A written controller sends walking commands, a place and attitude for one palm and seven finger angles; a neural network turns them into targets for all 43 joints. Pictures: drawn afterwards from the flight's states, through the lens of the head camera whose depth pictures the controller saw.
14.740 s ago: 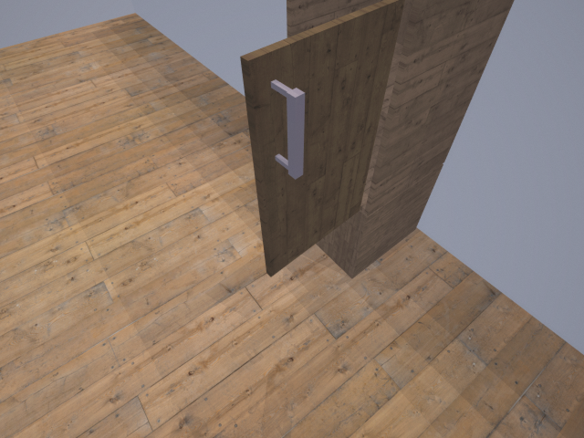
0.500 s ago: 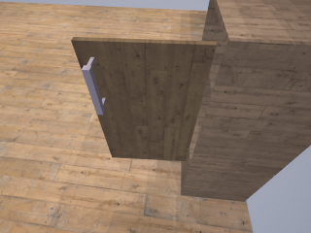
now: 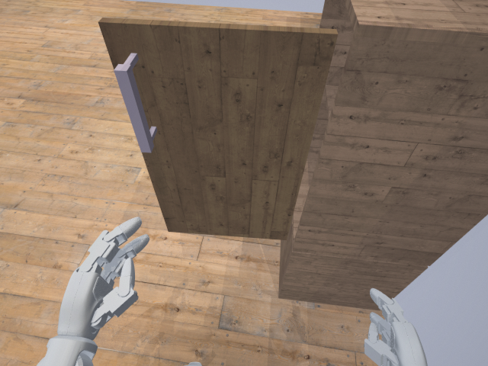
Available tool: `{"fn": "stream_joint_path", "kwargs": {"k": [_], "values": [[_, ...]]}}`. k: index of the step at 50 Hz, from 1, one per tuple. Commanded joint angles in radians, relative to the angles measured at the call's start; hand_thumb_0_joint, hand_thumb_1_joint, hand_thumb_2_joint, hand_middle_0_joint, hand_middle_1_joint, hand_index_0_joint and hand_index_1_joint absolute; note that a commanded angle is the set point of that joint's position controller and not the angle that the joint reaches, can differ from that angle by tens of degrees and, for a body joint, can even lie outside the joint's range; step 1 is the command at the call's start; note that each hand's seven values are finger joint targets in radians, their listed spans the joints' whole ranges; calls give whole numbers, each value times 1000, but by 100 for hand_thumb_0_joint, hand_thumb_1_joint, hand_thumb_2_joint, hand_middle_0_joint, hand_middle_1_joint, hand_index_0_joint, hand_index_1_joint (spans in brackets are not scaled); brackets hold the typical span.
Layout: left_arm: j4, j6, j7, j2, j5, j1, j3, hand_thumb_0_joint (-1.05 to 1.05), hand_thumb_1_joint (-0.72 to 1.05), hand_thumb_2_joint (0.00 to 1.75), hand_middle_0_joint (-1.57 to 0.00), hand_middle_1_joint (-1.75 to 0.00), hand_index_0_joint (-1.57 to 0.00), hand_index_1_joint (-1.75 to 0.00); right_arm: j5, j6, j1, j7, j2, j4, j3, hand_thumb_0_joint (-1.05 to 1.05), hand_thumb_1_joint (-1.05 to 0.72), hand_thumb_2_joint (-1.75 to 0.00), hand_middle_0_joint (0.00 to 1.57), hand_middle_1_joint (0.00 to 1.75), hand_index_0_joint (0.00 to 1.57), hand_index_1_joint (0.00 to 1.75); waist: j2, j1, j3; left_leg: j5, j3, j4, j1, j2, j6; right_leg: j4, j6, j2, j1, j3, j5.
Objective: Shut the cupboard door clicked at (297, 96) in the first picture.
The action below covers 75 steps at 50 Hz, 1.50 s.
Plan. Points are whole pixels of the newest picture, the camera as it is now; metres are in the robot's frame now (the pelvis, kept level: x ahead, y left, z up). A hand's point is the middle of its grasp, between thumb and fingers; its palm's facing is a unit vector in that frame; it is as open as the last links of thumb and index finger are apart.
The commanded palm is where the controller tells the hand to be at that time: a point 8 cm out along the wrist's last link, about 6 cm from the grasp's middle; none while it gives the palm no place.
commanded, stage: raise the hand and make a fist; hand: left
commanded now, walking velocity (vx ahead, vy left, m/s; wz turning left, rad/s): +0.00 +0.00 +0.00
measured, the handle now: (140, 106) +0.50 +0.21 +0.17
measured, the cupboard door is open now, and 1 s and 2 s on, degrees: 93 93 93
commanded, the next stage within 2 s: bring the fist close to the handle in 1.62 s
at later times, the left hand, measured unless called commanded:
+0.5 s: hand (99, 301) +0.20 +0.20 +0.08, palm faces -0.04 -1.00 -0.03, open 4.3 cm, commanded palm +0.16 +0.25 +0.08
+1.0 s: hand (63, 272) +0.21 +0.22 +0.15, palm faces -0.02 -1.00 -0.06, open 3.0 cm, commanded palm +0.18 +0.27 +0.15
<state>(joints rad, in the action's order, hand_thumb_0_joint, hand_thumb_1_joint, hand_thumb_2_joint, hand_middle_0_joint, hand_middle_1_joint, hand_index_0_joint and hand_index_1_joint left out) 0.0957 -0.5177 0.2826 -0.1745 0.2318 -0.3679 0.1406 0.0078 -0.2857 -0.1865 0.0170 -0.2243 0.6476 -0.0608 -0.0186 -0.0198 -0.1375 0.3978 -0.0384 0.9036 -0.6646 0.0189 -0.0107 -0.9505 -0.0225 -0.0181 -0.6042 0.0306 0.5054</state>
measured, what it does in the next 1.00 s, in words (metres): stands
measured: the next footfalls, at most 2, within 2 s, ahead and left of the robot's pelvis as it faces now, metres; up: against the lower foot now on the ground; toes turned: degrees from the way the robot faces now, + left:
none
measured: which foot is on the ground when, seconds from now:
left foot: down 0.00-1.00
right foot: down 0.00-1.00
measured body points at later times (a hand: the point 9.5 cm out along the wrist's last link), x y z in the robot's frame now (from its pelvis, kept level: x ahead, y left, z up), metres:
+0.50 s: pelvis -0.01 +0.01 +0.00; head +0.01 +0.00 +0.45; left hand +0.19 +0.26 +0.08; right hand +0.13 -0.22 -0.08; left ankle +0.03 +0.13 -0.69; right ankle -0.02 -0.10 -0.69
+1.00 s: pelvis +0.00 +0.03 +0.03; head -0.01 +0.03 +0.48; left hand +0.20 +0.28 +0.15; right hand +0.20 -0.17 -0.02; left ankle +0.03 +0.13 -0.69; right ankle -0.02 -0.10 -0.69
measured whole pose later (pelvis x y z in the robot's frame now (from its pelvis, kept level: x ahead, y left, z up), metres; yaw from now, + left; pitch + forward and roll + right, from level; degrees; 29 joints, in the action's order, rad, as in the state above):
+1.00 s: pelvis +0.00 +0.03 +0.03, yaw +2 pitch +2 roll -2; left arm -0.24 -0.06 0.29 -0.29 0.31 -0.32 0.18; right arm 0.05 -0.28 -0.23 -0.05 -0.22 0.54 0.07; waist 0.05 0.05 -0.06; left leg 0.34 0.00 0.76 -0.45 0.01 0.03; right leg -0.70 0.02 -0.02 -0.33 0.07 0.39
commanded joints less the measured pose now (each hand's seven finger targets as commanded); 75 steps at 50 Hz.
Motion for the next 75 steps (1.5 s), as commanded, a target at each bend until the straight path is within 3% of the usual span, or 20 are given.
{"fn": "stream_joint_path", "kwargs": {"k": [1,3,5,7,9,12,15,18,20,27,34,36,46,58,63,64,68,71,73,75], "values": [[-152,6,137,-191,95,-184,167,0,90,90,-47,-60,-47,-60,28,-2,86,-19,-137,-283,-38,0,-90,-90,20,30,20,30,9,101,-151,-157,-5,39,-27,-66,15,102,14,-18,30,-102,-264],[-292,32,99,-221,120,-42,180,0,90,90,-51,-64,-51,-64,33,4,64,-45,-126,-309,-26,0,-90,-90,20,30,20,30,2,60,-145,-66,12,69,-49,-53,25,166,36,-23,-22,-161,-85],[-416,7,58,-220,117,61,164,0,90,90,-55,-68,-55,-68,30,-5,28,-65,-123,-307,-21,0,-90,-90,20,30,20,30,22,19,-131,-42,31,89,-21,-32,33,189,35,-13,-70,-162,-13],[-501,-38,40,-197,98,167,83,0,90,90,-58,-72,-58,-72,27,-26,11,-81,-128,-286,-7,0,-90,-90,20,30,20,30,66,-22,-97,-30,48,95,8,-19,45,186,21,4,-130,-141,23],[-491,-45,55,-204,95,215,41,0,90,90,-62,-76,-62,-76,29,-43,-8,-101,-135,-257,4,0,-90,-90,20,30,20,30,54,-47,-79,-13,61,101,8,-8,51,197,24,9,-137,-148,36],[-362,39,100,-227,97,156,50,0,90,90,-68,-82,-68,-82,42,-51,-13,-116,-148,-239,15,0,-90,-90,20,30,20,30,43,-35,-38,6,67,70,-19,-9,51,237,29,7,-106,-156,77],[-304,168,116,-256,110,54,120,0,90,90,-73,-88,-73,-88,51,-40,-2,-115,-139,-257,18,0,-90,-90,20,30,20,30,46,25,-83,-49,70,11,18,-16,48,256,33,-6,0,-145,3],[-306,243,76,-268,128,-18,198,0,90,90,-79,-94,-79,-94,45,-27,23,-110,-115,-269,22,0,-90,-90,20,30,20,30,15,69,-101,-104,74,-38,45,-20,40,254,40,-9,85,-121,-102],[-361,236,51,-247,142,-20,200,0,90,90,-82,-98,-82,-98,39,-27,16,-104,-108,-275,24,0,-90,-90,20,30,20,30,-15,70,-103,-129,76,-68,63,-19,34,246,40,-6,106,-92,-161],[-440,179,23,-196,117,-13,112,0,90,90,-95,-112,-95,-112,35,-64,-20,-85,-131,-259,26,0,-90,-90,20,30,20,30,49,43,-88,-170,80,-144,179,-16,38,210,15,35,70,12,-235],[-527,225,-5,-211,93,40,98,0,90,90,-108,-126,-108,-126,43,-74,-15,-84,-140,-258,37,0,-90,-90,20,30,20,30,104,45,-79,-137,100,-216,253,-8,36,232,4,43,102,41,-218],[-536,246,-16,-219,91,53,112,0,90,90,-112,-130,-112,-130,44,-70,-15,-85,-140,-257,41,0,-90,-90,20,30,20,30,87,48,-75,-144,111,-239,274,-2,32,238,4,47,118,53,-236],[-552,384,2,-223,92,153,108,0,90,90,-130,-150,-130,-150,50,-46,8,-82,-137,-254,69,0,-90,-90,20,30,20,30,99,49,-32,-198,104,-317,354,-3,30,326,4,49,214,60,-311],[-534,477,18,-292,107,306,173,0,90,90,-130,-150,-130,-150,56,-48,54,-93,-139,-220,87,0,-90,-90,20,30,20,30,69,64,-3,-202,93,-401,432,-11,39,444,4,43,313,47,-308],[-474,520,28,-276,120,292,178,0,90,90,-130,-150,-130,-150,63,-57,69,-95,-137,-208,88,0,-90,-90,20,30,20,30,47,72,38,-193,80,-421,433,-18,40,489,8,37,328,34,-293],[-471,526,33,-250,120,280,159,0,90,90,-130,-150,-130,-150,65,-58,71,-93,-132,-211,87,0,-90,-90,20,30,20,30,42,69,34,-195,72,-421,437,-20,43,492,11,33,324,32,-297],[-500,522,24,-290,114,284,184,0,90,90,-130,-150,-130,-150,62,-64,73,-90,-139,-216,82,0,-90,-90,20,30,20,30,44,76,35,-191,63,-415,434,-26,44,506,13,28,331,15,-278],[-532,490,14,-286,114,292,191,0,90,90,-130,-150,-130,-150,59,-76,70,-91,-131,-217,79,0,-90,-90,20,30,20,30,45,73,-14,-221,51,-403,458,-29,48,497,19,24,344,9,-310],[-525,470,7,-303,110,294,200,0,90,90,-130,-150,-130,-150,55,-81,60,-90,-137,-205,77,0,-90,-90,20,30,20,30,26,71,4,-236,51,-395,448,-29,48,494,18,25,348,7,-329],[-520,458,8,-279,109,308,180,0,90,90,-130,-150,-130,-150,58,-86,62,-91,-131,-201,77,0,-90,-90,20,30,20,30,61,66,15,-226,45,-396,455,-30,47,498,20,23,332,6,-323]]}}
